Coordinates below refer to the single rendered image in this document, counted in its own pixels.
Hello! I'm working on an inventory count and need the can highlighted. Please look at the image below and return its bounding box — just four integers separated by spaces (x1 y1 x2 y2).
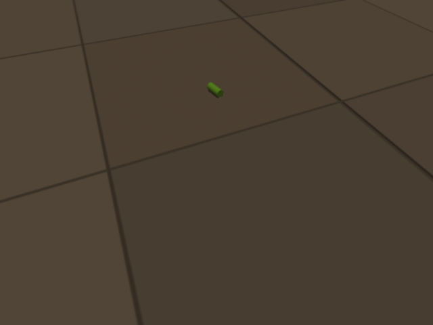
207 82 223 97

